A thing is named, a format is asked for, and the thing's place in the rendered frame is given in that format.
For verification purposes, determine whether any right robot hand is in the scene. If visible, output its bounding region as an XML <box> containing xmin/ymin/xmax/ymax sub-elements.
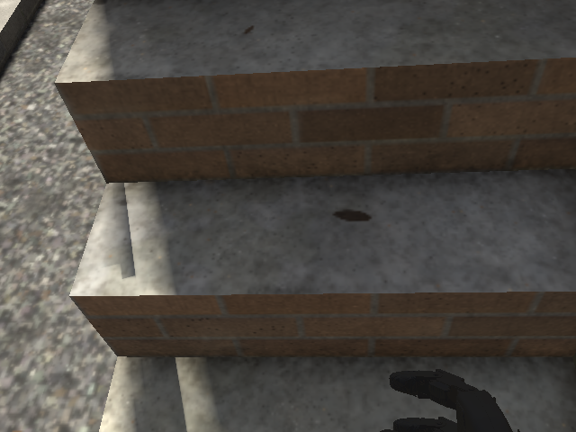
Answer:
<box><xmin>380</xmin><ymin>369</ymin><xmax>520</xmax><ymax>432</ymax></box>

